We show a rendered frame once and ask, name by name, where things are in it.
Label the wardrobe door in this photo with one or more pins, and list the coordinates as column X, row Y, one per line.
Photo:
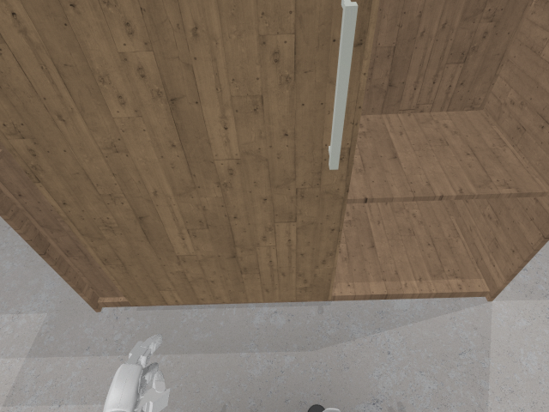
column 185, row 143
column 25, row 195

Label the handle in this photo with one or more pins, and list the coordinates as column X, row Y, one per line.
column 348, row 25

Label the robot left hand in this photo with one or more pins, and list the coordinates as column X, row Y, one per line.
column 131, row 379

